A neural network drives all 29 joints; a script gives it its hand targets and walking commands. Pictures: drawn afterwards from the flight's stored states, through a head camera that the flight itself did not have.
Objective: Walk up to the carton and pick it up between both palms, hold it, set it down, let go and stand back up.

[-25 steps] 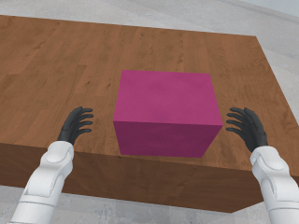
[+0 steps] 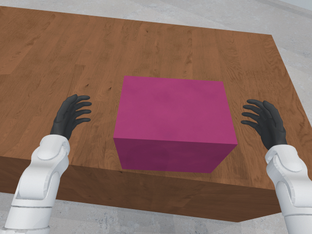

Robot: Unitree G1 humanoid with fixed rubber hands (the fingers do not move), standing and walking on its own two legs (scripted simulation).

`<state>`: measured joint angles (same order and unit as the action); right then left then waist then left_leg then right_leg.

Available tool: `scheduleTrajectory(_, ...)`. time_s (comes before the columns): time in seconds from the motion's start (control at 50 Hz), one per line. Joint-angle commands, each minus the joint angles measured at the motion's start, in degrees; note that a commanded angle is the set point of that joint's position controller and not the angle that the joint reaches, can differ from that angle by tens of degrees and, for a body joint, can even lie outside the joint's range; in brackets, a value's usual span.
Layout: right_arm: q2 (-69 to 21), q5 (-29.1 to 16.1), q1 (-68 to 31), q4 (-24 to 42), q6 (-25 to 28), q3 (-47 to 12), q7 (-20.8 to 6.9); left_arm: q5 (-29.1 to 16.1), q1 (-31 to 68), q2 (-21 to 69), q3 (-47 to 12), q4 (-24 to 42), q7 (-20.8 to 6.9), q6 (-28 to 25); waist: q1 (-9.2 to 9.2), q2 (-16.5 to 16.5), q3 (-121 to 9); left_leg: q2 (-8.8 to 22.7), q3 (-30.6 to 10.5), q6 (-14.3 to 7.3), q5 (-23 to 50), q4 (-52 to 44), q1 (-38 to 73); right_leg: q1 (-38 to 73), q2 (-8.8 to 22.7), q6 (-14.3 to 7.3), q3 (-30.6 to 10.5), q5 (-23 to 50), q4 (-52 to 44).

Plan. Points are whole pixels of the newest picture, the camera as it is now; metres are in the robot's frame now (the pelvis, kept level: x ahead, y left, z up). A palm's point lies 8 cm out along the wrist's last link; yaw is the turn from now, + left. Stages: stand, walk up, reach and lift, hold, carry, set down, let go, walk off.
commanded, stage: reach and lift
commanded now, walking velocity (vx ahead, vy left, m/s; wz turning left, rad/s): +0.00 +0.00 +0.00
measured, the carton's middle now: (170, 127) +0.37 -0.03 +0.03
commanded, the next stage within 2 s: none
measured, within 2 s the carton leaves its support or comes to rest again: neither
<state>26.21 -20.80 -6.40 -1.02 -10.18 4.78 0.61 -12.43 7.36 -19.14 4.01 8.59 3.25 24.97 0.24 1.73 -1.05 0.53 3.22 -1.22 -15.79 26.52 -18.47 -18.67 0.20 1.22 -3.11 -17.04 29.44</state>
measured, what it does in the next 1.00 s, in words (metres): stands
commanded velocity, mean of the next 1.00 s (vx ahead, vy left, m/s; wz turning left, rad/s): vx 0.00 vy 0.00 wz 0.00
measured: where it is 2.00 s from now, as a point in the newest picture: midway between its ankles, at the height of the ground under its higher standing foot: outside the picture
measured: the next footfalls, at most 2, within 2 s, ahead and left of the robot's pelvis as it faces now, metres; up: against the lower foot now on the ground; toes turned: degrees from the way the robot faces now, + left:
none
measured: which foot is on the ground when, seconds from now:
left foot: down 0.00-1.00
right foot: down 0.00-1.00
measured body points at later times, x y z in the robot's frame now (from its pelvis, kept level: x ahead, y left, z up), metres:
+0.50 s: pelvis -0.02 -0.01 +0.00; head +0.02 -0.01 +0.45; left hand +0.38 +0.21 +0.14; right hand +0.38 -0.26 +0.14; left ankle -0.03 +0.11 -0.74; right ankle -0.05 -0.13 -0.74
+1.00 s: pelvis -0.02 -0.01 +0.00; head +0.03 -0.01 +0.45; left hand +0.42 +0.22 +0.11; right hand +0.42 -0.26 +0.12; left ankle -0.03 +0.11 -0.74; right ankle -0.05 -0.13 -0.74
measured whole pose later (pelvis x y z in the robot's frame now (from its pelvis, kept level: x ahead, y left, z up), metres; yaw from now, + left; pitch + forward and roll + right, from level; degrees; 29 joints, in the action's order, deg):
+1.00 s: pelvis -0.02 -0.01 +0.00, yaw +0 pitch +7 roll +1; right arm 24.5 -15.5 -44.5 -52.7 -1.6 4.8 -5.7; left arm -12.4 42.7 -19.2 5.9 -46.7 0.3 6.8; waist 0.2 0.8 -2.0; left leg 0.4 3.2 -0.5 -14.4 26.5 -18.5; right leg -18.6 0.4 1.5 -3.1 -17.0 29.5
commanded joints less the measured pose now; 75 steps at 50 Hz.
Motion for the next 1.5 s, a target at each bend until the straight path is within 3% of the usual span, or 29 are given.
scheduleTrajectory(0.0, 12.71, -1.47, -23.09, -0.80, 0.39, 4.95, -1.66, -1.71, 22.98, -6.80, 9.41, 4.07, 0.00, -0.32, -0.21, -3.41, -18.96, 3.60, -7.66, -3.93, 29.06, -2.50, 11.22, 9.38, -0.78, -0.06, 1.23, 29.27, 0.29)
scheduleTrajectory(0.1, 11.48, -0.92, -25.26, -11.72, -2.75, 5.42, -1.81, 0.86, 21.95, -4.54, 11.49, -5.96, -0.44, 2.52, -0.85, -2.53, -17.28, 3.47, -7.60, -3.94, 25.35, 0.00, 10.91, 7.55, 1.64, 0.90, -0.76, 33.43, 0.07)
scheduleTrajectory(0.16, 11.14, -1.11, -30.73, -14.22, -3.08, 5.72, -2.71, 0.24, 27.40, -6.59, 11.21, -12.31, -0.37, 2.44, -0.63, -2.02, -19.43, 5.30, -8.54, -4.81, 21.74, -2.02, 10.37, 7.09, 1.81, 0.30, -0.37, 20.00, -0.87)
scheduleTrajectory(0.26, 9.53, 0.47, -40.28, -14.38, -2.34, 4.06, -2.46, -1.33, 35.73, -8.19, 10.48, -6.93, -0.42, 0.36, -2.87, 0.13, -21.29, 5.36, -6.67, -3.63, 18.35, 0.25, 12.17, 9.47, 4.47, 2.25, -2.89, 26.24, -0.70)
scheduleTrajectory(0.34, 10.88, 2.03, -40.42, -18.02, -1.38, 6.51, -3.54, -3.00, 40.02, -11.16, 8.60, -10.42, 0.26, -2.14, -0.79, 1.76, -26.78, 2.63, -8.65, -3.78, 14.22, -0.43, 6.86, 8.99, 2.19, 2.48, -1.96, 28.95, -2.73)
scheduleTrajectory(0.38, 9.85, 2.68, -41.84, -23.57, -1.03, 5.93, -3.71, -1.19, 40.69, -10.20, 9.85, -19.22, -0.51, -3.14, -2.06, 3.99, -23.82, 2.70, -6.85, -4.42, 9.92, 2.57, 5.35, 10.56, 5.18, 4.35, -4.44, 33.19, -1.44)
scheduleTrajectory(0.44, 11.56, 4.19, -58.13, -31.89, -2.54, 7.26, -4.51, -1.03, 55.09, -13.55, 10.60, -35.70, -0.85, -2.67, 0.05, 4.63, -23.49, 3.55, -7.50, -4.88, 2.99, -0.49, 0.83, 8.72, 4.88, 2.82, -4.23, 16.92, -0.38)
scheduleTrajectory(0.52, 8.89, 3.14, -54.33, -34.59, 2.38, 3.76, -4.30, 1.24, 45.48, -7.14, 8.16, -33.91, -1.90, -6.05, -1.04, -0.76, -18.68, 6.59, -6.74, -2.82, 18.06, -3.07, 13.83, 8.28, 4.92, 4.88, -4.12, 25.44, -1.85)
scheduleTrajectory(0.6, 9.05, 4.03, -49.01, -39.30, 2.88, 4.49, -6.30, 1.47, 47.38, -7.15, 6.35, -34.98, -1.44, -7.77, 0.95, -4.56, -32.98, 5.79, -9.45, -4.14, 29.78, -1.43, 16.90, 10.82, 0.78, 1.89, 0.36, 22.62, 0.01)
scheduleTrajectory(0.64, 8.56, 5.31, -60.02, -44.59, 1.72, 4.23, -6.32, 2.06, 53.22, -8.20, 6.57, -41.24, -2.38, -8.57, -2.72, -1.74, -20.83, 8.41, -7.62, -3.93, 23.63, -2.53, 16.11, 8.29, 3.75, 3.57, 0.28, 22.35, -0.79)
scheduleTrajectory(0.7, 7.90, 5.84, -56.52, -49.23, 3.86, 4.64, -6.26, 0.58, 58.46, -7.42, 3.89, -44.59, -3.36, -11.47, 0.56, -2.35, -25.52, 9.39, -6.69, -4.25, 20.31, 0.51, 15.09, 12.03, 5.99, 2.65, -0.99, 26.15, 2.26)
scheduleTrajectory(0.76, 7.35, 7.05, -58.94, -50.10, 7.01, 4.29, -6.70, 0.06, 59.92, -9.47, 2.54, -43.84, -2.98, -15.83, -0.38, -1.08, -27.16, 8.93, -4.83, -3.61, 18.33, -1.23, 12.99, 15.58, 7.08, 3.83, -1.35, 29.26, 3.81)
scheduleTrajectory(0.78, 6.87, 7.14, -52.55, -49.49, 8.04, 3.50, -6.57, 0.27, 56.23, -9.89, 1.24, -45.39, -2.84, -16.88, 2.05, -2.18, -38.10, 4.53, -5.06, -3.70, 21.78, 1.44, 12.38, 19.77, 3.00, 2.68, -0.86, 34.72, 1.90)
scheduleTrajectory(0.88, 4.66, 6.29, -60.15, -51.68, 11.62, 0.40, -7.11, 1.09, 57.08, -8.80, 2.11, -55.74, -3.78, -20.67, -1.24, -1.65, -28.44, 9.72, -4.76, -4.34, 19.41, 2.90, 13.40, 16.58, 8.00, 4.02, -0.86, 27.92, 3.91)
scheduleTrajectory(0.94, 4.85, 5.94, -53.37, -54.79, 13.59, 1.90, -6.37, 2.30, 51.63, -7.93, 1.30, -61.59, -3.94, -22.63, 0.66, -1.95, -34.67, 5.53, -5.04, -4.56, 22.89, 1.98, 10.95, 17.41, 2.99, 2.11, 0.87, 29.92, -0.48)
scheduleTrajectory(1.0, 5.38, 6.54, -56.55, -56.29, 15.70, 1.41, -5.85, 0.85, 56.50, -7.95, -1.68, -61.76, -4.03, -26.16, 1.87, 1.41, -33.34, 7.05, -5.44, -3.84, 17.29, 1.49, 11.36, 16.44, 3.83, 2.89, 0.61, 26.46, 0.17)
scheduleTrajectory(1.04, 1.24, 8.67, -57.81, -56.83, 17.47, 0.24, -5.08, 0.17, 59.89, -7.86, -1.54, -58.98, -3.93, -28.83, 2.00, -0.66, -29.92, 10.12, -4.48, -3.62, 27.18, 0.63, 13.07, 17.10, 5.31, 3.79, 1.60, 26.26, 3.24)
scheduleTrajectory(1.06, 3.16, 7.84, -55.66, -57.51, 18.15, -1.31, -4.70, -0.58, 56.48, -7.19, -2.37, -65.21, -3.36, -29.81, 4.20, 3.30, -39.76, 4.66, -3.63, -4.00, 29.22, 4.00, 7.19, 20.36, 1.67, 0.41, 0.17, 32.95, 2.46)
scheduleTrajectory(1.1, -0.78, 7.44, -63.64, -55.10, 18.67, -3.32, -4.76, -1.99, 62.12, -5.88, -2.97, -58.90, -4.05, -30.84, 0.26, 2.04, -26.51, 8.85, -3.39, -3.32, 18.59, 1.18, 10.26, 17.42, 6.64, 4.45, 0.15, 28.11, 5.55)
scheduleTrajectory(1.12, -1.17, 7.21, -60.93, -57.79, 19.56, -4.56, -4.18, 0.60, 55.37, -6.00, -1.74, -67.53, -3.34, -32.32, 1.01, 3.80, -37.61, 5.11, -3.86, -3.58, 28.70, 3.06, 5.35, 17.82, 2.05, 2.45, -0.02, 35.76, 3.36)
scheduleTrajectory(1.14, -2.40, 6.70, -62.03, -59.56, 18.44, -3.95, -4.46, 0.39, 59.14, -5.02, -2.01, -67.20, -4.35, -31.65, 0.67, 1.20, -24.05, 8.68, -4.37, -3.88, 22.13, 0.95, 9.34, 16.03, 5.47, 4.43, 0.31, 27.28, 3.41)
scheduleTrajectory(1.18, -5.95, 6.76, -57.43, -66.88, 18.45, -7.09, -3.87, -0.51, 54.58, -1.93, -4.57, -79.31, -4.46, -34.10, 3.03, 5.45, -27.63, 2.00, -2.71, -2.14, 21.95, 3.18, 0.13, 13.18, 1.83, 0.84, 0.50, 32.00, 3.13)
scheduleTrajectory(1.2, -3.84, 7.25, -60.68, -61.87, 19.08, -6.66, -4.11, -0.33, 59.21, -4.97, -2.18, -69.92, -4.85, -34.66, 0.56, 2.85, -27.16, 8.96, -4.05, -3.54, 15.90, -0.31, 8.62, 17.66, 7.58, 4.09, -1.80, 27.21, 6.15)
scheduleTrajectory(1.24, -5.87, 9.59, -61.49, -69.38, 17.28, -5.40, -2.72, 1.42, 57.98, -4.30, -2.61, -83.91, -4.95, -34.47, 2.22, -1.40, -20.43, 4.37, -2.84, -3.76, 21.52, -0.53, 1.77, 10.33, 2.14, 4.24, -0.79, 22.37, 0.38)
scheduleTrajectory(1.26, -5.46, 9.18, -58.74, -66.85, 18.82, -6.20, -3.39, 1.05, 59.17, -5.02, -2.57, -76.60, -5.12, -35.08, 1.02, -1.82, -20.59, 9.81, -4.35, -3.54, 21.79, -1.14, 7.37, 13.05, 6.10, 4.54, -0.53, 22.52, 1.69)
scheduleTrajectory(1.32, -5.34, 9.26, -61.22, -70.03, 19.90, -3.02, -2.41, -1.81, 63.79, -1.38, -7.05, -75.86, -3.74, -36.59, 4.29, -7.14, -26.65, 6.81, -5.29, -2.71, 31.99, -1.14, 8.18, 6.30, 2.24, 1.05, 2.40, 16.40, 2.69)
scheduleTrajectory(1.36, -5.90, 10.89, -65.91, -65.05, 20.74, -1.33, -3.14, -3.46, 69.43, -4.95, -6.99, -69.59, -3.77, -38.58, 2.31, -9.70, -25.49, 9.94, -5.54, -2.88, 34.32, -0.68, 8.09, 8.55, 4.39, 3.63, 0.89, 18.27, 3.03)
scheduleTrajectory(1.44, -3.18, 13.95, -69.04, -63.96, 23.05, 4.81, -2.39, -4.51, 72.09, -5.07, -9.00, -74.15, -1.85, -40.81, 4.98, -5.77, -33.88, 6.65, -5.01, -1.40, 26.82, -0.78, 3.41, 3.80, 3.48, 2.98, 1.10, 23.46, 2.96)
scheduleTrajectory(1.48, -5.73, 11.47, -67.48, -62.51, 21.90, 0.49, -3.07, -4.28, 69.04, -6.87, -6.30, -75.75, -1.40, -40.45, 2.54, -2.74, -29.13, 7.75, -6.02, -1.61, 20.01, -2.13, 2.01, 7.14, 4.04, 3.05, 1.21, 18.88, 0.18)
